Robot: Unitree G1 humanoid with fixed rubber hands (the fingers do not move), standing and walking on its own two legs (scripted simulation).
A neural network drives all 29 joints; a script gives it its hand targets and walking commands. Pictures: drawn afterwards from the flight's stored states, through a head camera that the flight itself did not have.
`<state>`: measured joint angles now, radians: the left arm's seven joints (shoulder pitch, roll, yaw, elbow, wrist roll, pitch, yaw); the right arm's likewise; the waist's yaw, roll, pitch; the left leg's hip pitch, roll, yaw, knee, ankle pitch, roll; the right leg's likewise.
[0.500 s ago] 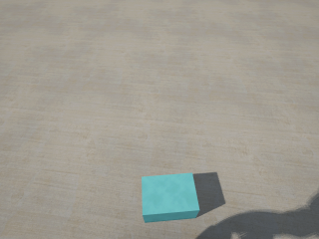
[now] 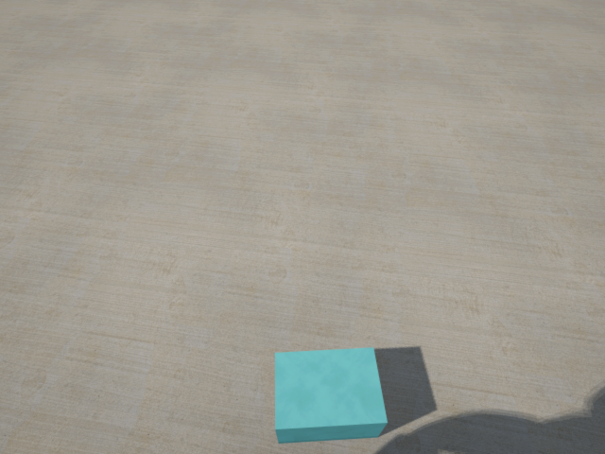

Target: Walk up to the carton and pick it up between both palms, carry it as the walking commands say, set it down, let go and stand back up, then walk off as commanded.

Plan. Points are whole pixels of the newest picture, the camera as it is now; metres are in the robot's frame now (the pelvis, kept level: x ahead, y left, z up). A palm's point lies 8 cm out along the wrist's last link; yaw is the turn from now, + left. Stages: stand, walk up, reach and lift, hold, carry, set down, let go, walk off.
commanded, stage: walk up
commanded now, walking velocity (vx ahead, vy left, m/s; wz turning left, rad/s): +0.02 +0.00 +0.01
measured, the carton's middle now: (326, 395) +0.40 -0.05 -0.68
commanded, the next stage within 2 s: stand in 0.52 s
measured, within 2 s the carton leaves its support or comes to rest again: neither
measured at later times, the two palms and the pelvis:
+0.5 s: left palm out of the picture -0.03 +0.21 -0.14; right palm out of the picture +0.01 -0.24 -0.14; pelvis -0.03 -0.01 +0.00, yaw +0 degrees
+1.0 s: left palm out of the picture +0.05 +0.21 -0.14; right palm out of the picture +0.08 -0.24 -0.12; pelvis -0.04 -0.01 -0.01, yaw -1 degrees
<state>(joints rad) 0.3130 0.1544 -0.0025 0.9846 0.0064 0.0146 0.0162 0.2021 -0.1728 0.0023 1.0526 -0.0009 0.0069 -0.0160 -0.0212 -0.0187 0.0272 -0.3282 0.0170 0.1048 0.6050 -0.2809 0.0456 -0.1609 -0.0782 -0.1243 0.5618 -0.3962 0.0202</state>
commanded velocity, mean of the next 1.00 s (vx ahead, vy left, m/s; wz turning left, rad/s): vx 0.00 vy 0.00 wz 0.00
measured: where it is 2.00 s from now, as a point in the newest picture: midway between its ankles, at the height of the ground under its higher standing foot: outside the picture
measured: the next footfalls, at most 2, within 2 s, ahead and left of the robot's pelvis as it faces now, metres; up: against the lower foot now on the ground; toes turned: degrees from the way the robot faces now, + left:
none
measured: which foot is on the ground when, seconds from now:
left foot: down 0.00-1.00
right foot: down 0.00-1.00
